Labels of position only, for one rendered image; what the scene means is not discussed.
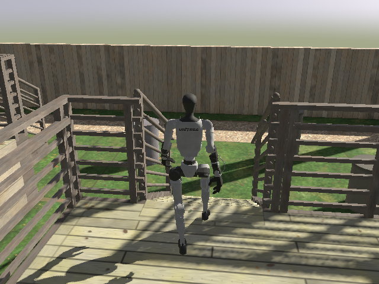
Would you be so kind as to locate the robot left upper arm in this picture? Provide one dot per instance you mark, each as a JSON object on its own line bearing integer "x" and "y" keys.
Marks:
{"x": 171, "y": 124}

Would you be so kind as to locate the left robot hand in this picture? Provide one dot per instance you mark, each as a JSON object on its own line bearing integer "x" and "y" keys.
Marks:
{"x": 169, "y": 159}

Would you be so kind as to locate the robot head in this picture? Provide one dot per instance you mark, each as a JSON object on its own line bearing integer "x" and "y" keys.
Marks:
{"x": 189, "y": 102}

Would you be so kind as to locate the right robot hand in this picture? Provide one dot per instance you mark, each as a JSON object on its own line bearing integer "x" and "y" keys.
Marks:
{"x": 219, "y": 183}

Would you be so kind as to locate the left robot shin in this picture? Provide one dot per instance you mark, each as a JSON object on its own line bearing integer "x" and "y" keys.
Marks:
{"x": 180, "y": 225}

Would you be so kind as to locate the robot right forearm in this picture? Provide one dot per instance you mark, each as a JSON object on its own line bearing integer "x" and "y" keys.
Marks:
{"x": 215, "y": 163}

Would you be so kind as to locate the robot left forearm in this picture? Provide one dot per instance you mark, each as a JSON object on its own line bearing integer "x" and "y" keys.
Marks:
{"x": 164, "y": 153}

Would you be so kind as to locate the robot right upper arm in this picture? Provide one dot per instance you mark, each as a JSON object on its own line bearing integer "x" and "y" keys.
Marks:
{"x": 208, "y": 126}

